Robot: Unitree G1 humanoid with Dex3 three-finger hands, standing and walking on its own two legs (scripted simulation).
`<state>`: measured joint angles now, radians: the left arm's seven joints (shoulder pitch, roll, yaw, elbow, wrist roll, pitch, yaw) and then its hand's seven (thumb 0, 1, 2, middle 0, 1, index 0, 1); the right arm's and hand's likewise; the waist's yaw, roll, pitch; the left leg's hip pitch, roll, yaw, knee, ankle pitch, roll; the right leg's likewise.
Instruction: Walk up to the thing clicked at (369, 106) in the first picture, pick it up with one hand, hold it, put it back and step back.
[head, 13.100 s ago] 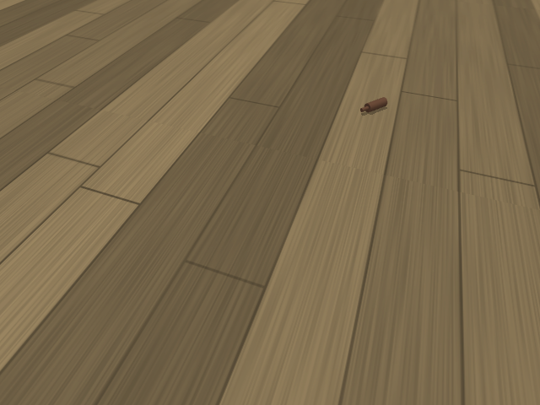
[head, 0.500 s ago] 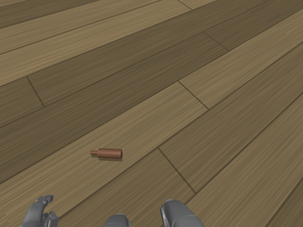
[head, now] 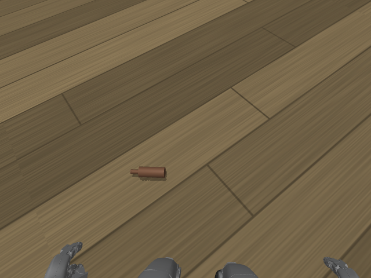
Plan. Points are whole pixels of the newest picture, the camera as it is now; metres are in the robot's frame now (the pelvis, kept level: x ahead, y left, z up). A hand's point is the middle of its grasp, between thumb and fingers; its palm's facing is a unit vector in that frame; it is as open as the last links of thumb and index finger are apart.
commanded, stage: walk up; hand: left
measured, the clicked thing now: (147, 171) +0.65 +0.29 -0.73
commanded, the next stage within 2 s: stand in 1.44 s
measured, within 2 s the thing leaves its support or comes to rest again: neither
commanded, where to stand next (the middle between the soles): +0.28 +0.01 m, yaw -2 degrees
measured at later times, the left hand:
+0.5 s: hand out of the picture -0.10 +0.25 -0.15, palm faces -0.05 -0.92 -0.40, open 7.3 cm
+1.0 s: hand out of the picture -0.06 +0.25 -0.14, palm faces +0.01 -0.93 -0.37, open 7.3 cm
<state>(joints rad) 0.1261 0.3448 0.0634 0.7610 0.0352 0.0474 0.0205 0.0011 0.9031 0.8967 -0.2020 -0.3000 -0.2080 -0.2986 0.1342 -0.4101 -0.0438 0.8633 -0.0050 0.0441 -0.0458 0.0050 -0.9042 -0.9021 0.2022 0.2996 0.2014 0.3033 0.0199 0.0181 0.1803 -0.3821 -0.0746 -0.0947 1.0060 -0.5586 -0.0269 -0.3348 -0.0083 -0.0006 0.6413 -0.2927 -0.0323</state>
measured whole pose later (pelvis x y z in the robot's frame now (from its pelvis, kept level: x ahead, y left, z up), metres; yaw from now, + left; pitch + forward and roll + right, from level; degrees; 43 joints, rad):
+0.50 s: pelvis -0.13 -0.02 -0.01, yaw -4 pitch -3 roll -1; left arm 0.28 0.37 0.07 0.94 0.04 0.02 -0.01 0.00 0.91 0.90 -0.20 -0.30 -0.20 -0.30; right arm 0.13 -0.40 -0.06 0.85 -0.03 0.05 0.00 0.00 -0.90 -0.90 0.20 0.30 0.20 0.30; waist 0.03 0.04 0.12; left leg -0.42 0.04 -0.07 0.76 -0.40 0.00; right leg -0.19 0.04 0.03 0.64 -0.40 -0.01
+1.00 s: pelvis -0.15 -0.01 +0.00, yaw +1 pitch -3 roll +0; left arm 0.18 0.36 0.04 0.97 0.02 -0.03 -0.01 0.00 0.91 0.90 -0.20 -0.30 -0.21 -0.30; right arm 0.19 -0.36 -0.04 0.98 -0.02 0.01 0.02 0.01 -0.90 -0.90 0.20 0.30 0.20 0.30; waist 0.00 0.02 0.06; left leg -0.26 -0.02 -0.07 0.63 -0.38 0.00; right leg -0.17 -0.01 -0.02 0.57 -0.35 -0.01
